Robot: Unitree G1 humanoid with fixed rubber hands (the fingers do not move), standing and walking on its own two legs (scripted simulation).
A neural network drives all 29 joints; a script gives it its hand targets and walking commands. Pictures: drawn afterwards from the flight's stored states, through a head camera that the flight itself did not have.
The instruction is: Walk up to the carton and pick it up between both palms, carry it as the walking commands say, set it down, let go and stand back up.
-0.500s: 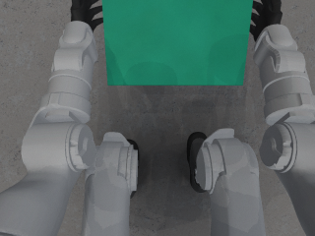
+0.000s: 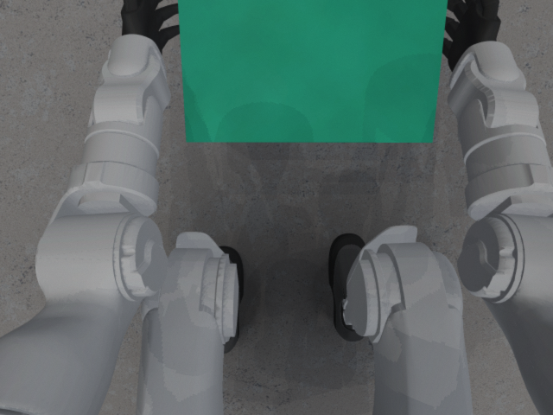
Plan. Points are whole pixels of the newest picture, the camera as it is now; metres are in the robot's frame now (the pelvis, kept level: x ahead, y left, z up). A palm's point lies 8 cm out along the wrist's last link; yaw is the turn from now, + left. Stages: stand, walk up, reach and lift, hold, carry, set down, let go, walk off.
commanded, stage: set down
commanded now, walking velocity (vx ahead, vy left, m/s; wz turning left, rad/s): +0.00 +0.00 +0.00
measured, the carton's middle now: (303, 44) +0.55 -0.04 -0.25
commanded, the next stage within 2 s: none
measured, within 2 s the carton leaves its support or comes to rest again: rests again in 0.12 s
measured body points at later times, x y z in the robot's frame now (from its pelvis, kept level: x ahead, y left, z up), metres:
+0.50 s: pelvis -0.02 +0.00 +0.00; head +0.35 -0.01 +0.25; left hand +0.53 +0.17 -0.19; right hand +0.50 -0.24 -0.19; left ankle +0.09 +0.12 -0.33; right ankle +0.11 -0.12 -0.33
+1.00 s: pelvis -0.01 +0.00 +0.00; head +0.35 -0.02 +0.26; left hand +0.54 +0.20 -0.16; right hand +0.52 -0.27 -0.16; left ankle +0.09 +0.12 -0.33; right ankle +0.11 -0.12 -0.33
